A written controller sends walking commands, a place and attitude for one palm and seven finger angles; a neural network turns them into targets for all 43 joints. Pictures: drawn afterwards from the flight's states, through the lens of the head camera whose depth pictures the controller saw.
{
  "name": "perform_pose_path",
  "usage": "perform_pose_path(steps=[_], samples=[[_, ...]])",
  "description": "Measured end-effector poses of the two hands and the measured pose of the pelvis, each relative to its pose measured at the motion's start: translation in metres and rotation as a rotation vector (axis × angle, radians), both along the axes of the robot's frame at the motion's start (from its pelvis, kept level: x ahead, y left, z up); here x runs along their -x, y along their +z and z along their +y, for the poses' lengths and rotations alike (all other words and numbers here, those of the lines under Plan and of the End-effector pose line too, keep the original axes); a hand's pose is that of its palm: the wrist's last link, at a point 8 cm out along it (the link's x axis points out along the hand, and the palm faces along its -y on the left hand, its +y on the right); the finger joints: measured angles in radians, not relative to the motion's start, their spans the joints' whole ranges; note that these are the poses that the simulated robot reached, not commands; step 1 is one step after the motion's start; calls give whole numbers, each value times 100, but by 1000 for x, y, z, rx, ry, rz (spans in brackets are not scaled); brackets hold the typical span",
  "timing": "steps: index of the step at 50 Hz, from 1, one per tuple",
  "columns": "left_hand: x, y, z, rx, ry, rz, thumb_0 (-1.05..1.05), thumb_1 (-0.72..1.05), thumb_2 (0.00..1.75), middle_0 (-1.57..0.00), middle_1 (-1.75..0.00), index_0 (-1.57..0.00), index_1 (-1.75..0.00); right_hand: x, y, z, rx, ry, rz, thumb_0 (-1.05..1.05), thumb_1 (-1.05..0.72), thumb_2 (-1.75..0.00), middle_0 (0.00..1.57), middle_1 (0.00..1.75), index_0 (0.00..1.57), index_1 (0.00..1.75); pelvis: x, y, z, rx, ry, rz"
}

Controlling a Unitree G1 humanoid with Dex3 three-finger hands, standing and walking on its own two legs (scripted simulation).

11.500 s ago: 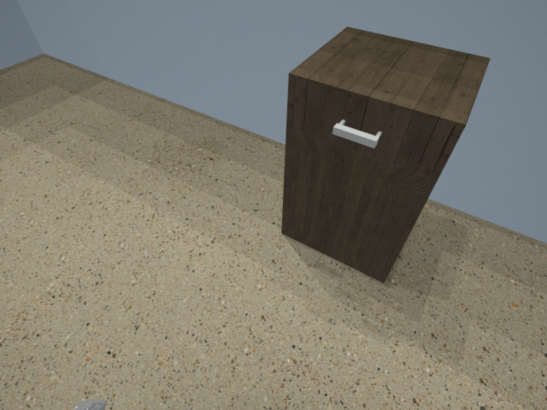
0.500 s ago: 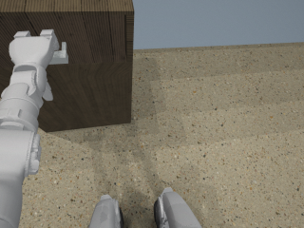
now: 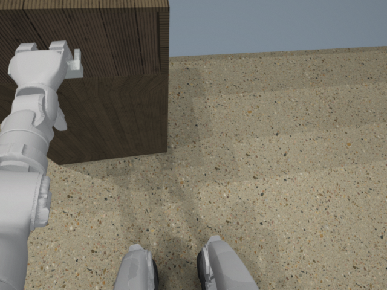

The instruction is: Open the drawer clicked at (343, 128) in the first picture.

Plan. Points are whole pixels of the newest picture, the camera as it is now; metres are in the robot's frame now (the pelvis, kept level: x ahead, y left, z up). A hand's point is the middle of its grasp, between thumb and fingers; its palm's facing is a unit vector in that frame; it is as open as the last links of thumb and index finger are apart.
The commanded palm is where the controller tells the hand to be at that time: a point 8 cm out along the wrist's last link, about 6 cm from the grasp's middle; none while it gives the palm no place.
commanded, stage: close the thumb around the handle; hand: left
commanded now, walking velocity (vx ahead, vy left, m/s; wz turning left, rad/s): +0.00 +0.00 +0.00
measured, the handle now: (48, 62) +0.59 +0.24 +0.02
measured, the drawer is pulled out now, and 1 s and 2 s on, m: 0.00 0.00 0.12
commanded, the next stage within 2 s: pull the drawer open in 0.74 s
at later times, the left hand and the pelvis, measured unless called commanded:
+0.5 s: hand (54, 87) +0.54 +0.23 +0.00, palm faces -0.08 -0.02 -1.00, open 8.4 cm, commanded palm +0.54 +0.21 +0.04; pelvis +0.00 +0.00 +0.00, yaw +0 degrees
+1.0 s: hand (55, 89) +0.54 +0.23 -0.01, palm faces -0.07 -0.02 -1.00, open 5.7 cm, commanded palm +0.52 +0.21 +0.04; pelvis +0.01 +0.00 +0.01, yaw +0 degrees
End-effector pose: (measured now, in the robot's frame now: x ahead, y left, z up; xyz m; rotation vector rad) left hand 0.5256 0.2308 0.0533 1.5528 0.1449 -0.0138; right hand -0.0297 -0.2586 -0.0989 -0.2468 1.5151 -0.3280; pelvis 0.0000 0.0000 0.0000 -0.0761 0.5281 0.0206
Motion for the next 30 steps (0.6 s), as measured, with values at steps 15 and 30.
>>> perform_pose_path(steps=[15, 30], samples=[[0, -4, 0, -2, -7, -56, 0, -19, 43, -34, -123, -34, -124, -14, -1, -9, 15, 26, 8, 0, -90, -90, 20, 30, 20, 30, -5, -2, 0, 3, 9, 9], [0, 1, -1, -6, -5, -9, 0, 58, 76, -40, -132, -37, -131, -14, 1, -5, 9, 13, -14, 0, -90, -90, 20, 30, 20, 30, -5, 1, 0, -1, 3, -2]])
